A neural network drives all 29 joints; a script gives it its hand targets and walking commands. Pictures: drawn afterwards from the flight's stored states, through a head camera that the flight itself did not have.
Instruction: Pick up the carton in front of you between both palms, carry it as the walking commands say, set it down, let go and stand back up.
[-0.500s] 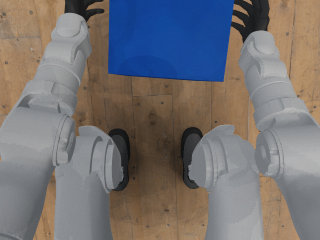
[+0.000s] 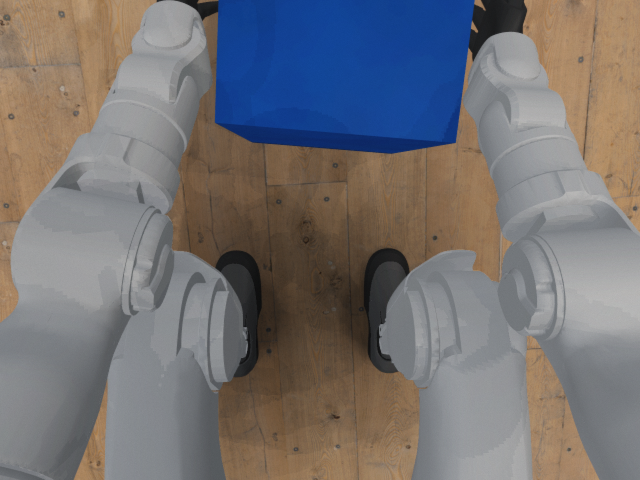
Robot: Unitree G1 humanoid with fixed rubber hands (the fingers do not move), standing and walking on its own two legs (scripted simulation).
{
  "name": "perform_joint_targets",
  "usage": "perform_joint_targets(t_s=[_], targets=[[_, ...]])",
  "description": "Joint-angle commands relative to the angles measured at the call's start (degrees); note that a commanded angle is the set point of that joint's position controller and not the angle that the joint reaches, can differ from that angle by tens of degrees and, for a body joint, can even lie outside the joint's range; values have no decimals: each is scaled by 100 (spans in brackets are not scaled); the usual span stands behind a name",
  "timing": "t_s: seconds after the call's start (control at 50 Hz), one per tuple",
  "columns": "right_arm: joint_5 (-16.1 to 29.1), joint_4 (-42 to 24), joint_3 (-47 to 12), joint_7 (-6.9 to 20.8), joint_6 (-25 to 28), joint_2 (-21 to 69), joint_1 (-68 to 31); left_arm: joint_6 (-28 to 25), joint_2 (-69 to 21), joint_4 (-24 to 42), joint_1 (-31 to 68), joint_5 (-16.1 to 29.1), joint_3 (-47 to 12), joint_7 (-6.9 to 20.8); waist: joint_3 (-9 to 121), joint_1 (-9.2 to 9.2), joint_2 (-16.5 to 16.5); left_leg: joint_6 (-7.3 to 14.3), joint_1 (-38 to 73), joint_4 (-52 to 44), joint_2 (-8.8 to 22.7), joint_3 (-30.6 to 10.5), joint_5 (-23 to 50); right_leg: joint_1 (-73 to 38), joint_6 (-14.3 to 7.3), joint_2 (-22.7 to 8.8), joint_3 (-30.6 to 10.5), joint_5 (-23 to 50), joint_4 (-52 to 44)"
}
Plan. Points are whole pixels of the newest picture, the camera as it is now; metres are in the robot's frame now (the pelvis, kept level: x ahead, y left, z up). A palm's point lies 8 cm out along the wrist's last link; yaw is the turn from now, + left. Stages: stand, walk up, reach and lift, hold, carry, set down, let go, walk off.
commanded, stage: reach and lift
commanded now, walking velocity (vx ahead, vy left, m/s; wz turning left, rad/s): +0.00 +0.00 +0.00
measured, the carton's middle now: (335, 53) +0.53 -0.02 -0.24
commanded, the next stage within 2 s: none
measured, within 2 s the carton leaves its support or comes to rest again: leaves its support in 0.04 s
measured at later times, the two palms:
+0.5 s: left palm out of the picture +0.51 +0.13 +0.03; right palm out of the picture +0.48 -0.17 +0.03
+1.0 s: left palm out of the picture +0.47 +0.13 +0.18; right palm out of the picture +0.45 -0.17 +0.18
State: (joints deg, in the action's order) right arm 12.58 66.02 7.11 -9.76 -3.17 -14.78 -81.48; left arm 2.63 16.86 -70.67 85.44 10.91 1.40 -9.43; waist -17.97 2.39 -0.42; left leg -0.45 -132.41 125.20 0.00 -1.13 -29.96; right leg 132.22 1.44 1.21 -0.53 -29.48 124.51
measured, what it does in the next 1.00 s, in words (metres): rises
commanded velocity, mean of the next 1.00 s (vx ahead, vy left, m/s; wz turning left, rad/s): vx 0.00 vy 0.00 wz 0.00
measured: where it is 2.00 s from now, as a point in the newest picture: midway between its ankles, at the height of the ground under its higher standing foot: (312, 332)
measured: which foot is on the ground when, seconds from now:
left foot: down 0.00-1.00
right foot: down 0.00-1.00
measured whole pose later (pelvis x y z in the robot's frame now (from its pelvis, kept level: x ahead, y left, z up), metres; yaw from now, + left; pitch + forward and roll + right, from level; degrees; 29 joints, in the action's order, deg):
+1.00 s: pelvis +0.04 +0.01 +0.22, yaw -1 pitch +35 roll +0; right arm -9.3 33.8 23.0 -2.9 -20.8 3.7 -40.3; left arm 19.6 -3.6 -36.5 42.0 -9.1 21.4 -4.2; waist 14.0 1.4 1.0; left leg -1.0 -91.7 86.2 -3.4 -2.7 -29.7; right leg 92.4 1.6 2.2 -2.8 -28.2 85.4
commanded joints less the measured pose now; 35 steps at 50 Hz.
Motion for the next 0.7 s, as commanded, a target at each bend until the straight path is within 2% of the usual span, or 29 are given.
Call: perform_joint_targets(t_s=[0.0, 0.08, 0.1, 0.12, 0.16, 0.18, 0.2, 0.26, 0.32, 0.36, 0.4, 0.48, 0.6, 0.68], targets=[[264, -2045, -1652, 1468, -13, 5527, -3409, -5, -5555, 2001, 3158, 272, -1317, 1401, 8137, -47, 193, 41, 4023, -767, -752, 519, 1712, -3962, 50, 672, 550, 1839, -787], [431, -2847, -1987, 1455, -287, 6260, -3227, 235, -6259, 3170, 3156, 411, -1657, 1383, 9858, -67, 312, -18, 4778, -819, -850, 626, 2269, -4859, 43, 746, 592, 2470, -822], [389, -3058, -2025, 1452, -366, 6432, -3111, 307, -6411, 3350, 3025, 368, -1648, 1385, 10063, -26, 341, -8, 5012, -825, -867, 621, 2173, -4632, 22, 772, 625, 2200, -927], [274, -3241, -2047, 1495, -453, 6451, -3096, 436, -6677, 3442, 2828, 274, -1650, 1423, 9988, -63, 386, -38, 4830, -970, -894, 637, 2148, -4736, 17, 779, 605, 2207, -1016], [5, -3450, -1890, 1595, -675, 6565, -2796, 677, -7004, 3614, 2428, 120, -1667, 1553, 9905, 96, 367, -59, 4517, -1159, -955, 617, 2079, -4872, 45, 783, 602, 2335, -1118], [-140, -3500, -1803, 1619, -782, 6630, -2648, 789, -7142, 3636, 2262, 33, -1638, 1608, 9802, 157, 388, -67, 4404, -1266, -984, 613, 1926, -4773, 52, 784, 608, 2208, -1217], [-283, -3428, -1717, 1645, -884, 6768, -2480, 885, -7189, 3536, 2172, -87, -1536, 1658, 9473, 198, 352, -45, 4308, -1369, -974, 601, 1473, -4377, 39, 797, 627, 1642, -1389], [-806, -3075, -1369, 1774, -1155, 6894, -2012, 1201, -7364, 2803, 1416, -635, -920, 1764, 8226, 91, 312, -27, 3708, -1866, -995, 559, 932, -3876, 20, 778, 584, 1113, -1800], [-1235, -2647, -972, 1883, -1334, 6944, -1829, 1351, -7296, 2199, 1108, -1199, -223, 1807, 7444, -23, 171, 55, 3425, -2260, -1021, 521, 396, -3539, -19, 788, 538, 493, -2205], [-1441, -2524, -789, 1938, -1400, 6962, -1830, 1395, -7309, 2077, 1067, -1451, 49, 1832, 7368, -52, 88, 87, 3439, -2488, -1035, 508, 269, -3619, -39, 798, 518, 348, -2432], [-1567, -2443, -682, 1966, -1439, 6985, -1785, 1413, -7361, 2109, 1121, -1547, 134, 1853, 7502, 4, 54, 91, 3534, -2671, -1048, 489, 223, -3859, -52, 806, 497, 335, -2635], [-1716, -2376, -590, 2001, -1502, 7119, -1519, 1474, -7572, 2278, 1076, -1568, 18, 1882, 7835, 114, 179, 44, 3994, -3086, -1079, 437, 275, -4271, -69, 813, 497, 474, -2971], [-1517, -2644, -991, 2132, -1647, 7485, -1178, 1609, -7824, 2672, 745, -1498, -375, 1909, 8425, -1, 235, 15, 4910, -3539, -1067, 408, 605, -4841, -46, 837, 474, 712, -3393], [-1343, -2922, -1367, 2155, -1708, 7646, -853, 1668, -8062, 3014, 428, -1302, -807, 1926, 8678, -7, 235, -27, 5419, -3803, -1062, 360, 978, -5341, -26, 853, 444, 1069, -3644]])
